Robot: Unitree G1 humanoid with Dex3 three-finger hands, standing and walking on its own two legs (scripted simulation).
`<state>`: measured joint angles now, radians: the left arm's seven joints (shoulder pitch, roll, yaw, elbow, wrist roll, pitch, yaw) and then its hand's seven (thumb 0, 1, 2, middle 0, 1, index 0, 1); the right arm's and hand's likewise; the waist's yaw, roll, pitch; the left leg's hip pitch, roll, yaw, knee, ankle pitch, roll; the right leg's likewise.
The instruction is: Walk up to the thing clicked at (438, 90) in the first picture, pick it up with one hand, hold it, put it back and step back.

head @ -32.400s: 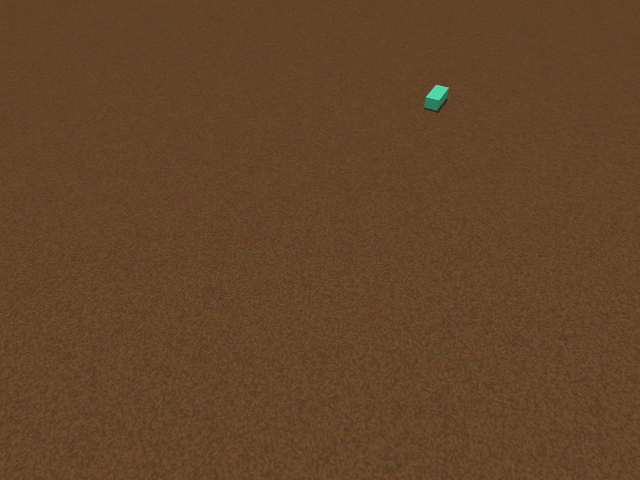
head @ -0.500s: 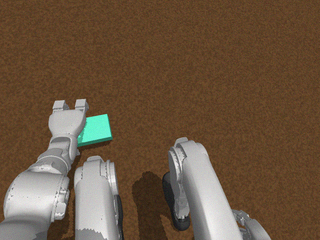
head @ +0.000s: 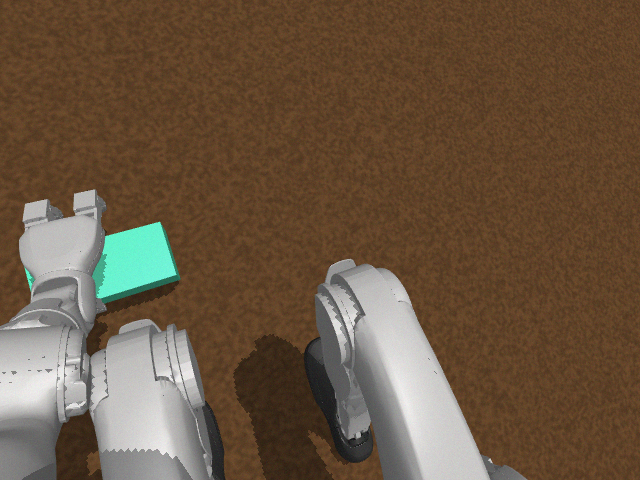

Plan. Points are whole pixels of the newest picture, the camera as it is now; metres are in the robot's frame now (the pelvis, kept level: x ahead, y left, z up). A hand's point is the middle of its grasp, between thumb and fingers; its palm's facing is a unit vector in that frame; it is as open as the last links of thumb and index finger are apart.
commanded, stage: rest palm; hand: left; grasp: from above
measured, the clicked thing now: (108, 269) +0.41 +0.21 -0.28
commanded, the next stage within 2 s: none
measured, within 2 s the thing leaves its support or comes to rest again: neither
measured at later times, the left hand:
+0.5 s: hand (87, 270) +0.41 +0.22 -0.24, palm faces -0.44 -0.07 -0.89, open 14.6 cm
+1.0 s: hand (91, 266) +0.42 +0.22 -0.24, palm faces -0.43 -0.07 -0.90, open 14.6 cm
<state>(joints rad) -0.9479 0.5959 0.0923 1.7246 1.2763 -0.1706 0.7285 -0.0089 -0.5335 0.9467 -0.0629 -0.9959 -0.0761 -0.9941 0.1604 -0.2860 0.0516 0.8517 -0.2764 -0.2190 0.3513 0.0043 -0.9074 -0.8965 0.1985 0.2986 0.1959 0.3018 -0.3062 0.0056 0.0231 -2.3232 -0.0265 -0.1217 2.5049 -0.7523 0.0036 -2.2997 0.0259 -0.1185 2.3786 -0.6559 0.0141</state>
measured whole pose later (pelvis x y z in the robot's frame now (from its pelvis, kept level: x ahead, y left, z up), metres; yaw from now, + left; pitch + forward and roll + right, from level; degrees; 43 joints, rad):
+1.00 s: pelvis -0.01 +0.00 +0.00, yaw -3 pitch +30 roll -11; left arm -1.00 0.67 0.03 1.82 1.24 -0.15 0.81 0.00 -0.60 1.03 -0.08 -0.96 -0.04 -1.01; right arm 0.11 -0.34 0.12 0.82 -0.28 -0.36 0.44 0.00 -0.92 -0.91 0.20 0.30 0.19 0.30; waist -0.35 -0.05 0.08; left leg -2.32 -0.02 -0.18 2.52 -0.73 -0.01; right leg -2.28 0.04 -0.17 2.35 -0.61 0.01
